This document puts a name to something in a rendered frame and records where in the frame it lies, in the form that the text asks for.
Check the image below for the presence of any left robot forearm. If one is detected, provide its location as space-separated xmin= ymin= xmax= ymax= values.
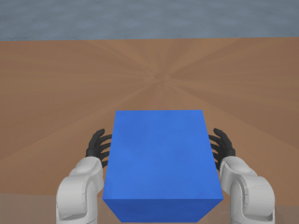
xmin=56 ymin=156 xmax=104 ymax=224

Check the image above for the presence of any carton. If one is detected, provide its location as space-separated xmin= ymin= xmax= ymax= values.
xmin=102 ymin=110 xmax=224 ymax=223

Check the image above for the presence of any robot left hand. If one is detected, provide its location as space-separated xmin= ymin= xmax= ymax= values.
xmin=85 ymin=129 xmax=112 ymax=168

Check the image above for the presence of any right robot forearm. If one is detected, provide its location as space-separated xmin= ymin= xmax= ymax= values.
xmin=219 ymin=156 xmax=276 ymax=224

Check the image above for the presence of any robot right hand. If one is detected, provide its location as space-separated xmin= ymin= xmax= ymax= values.
xmin=208 ymin=128 xmax=235 ymax=171

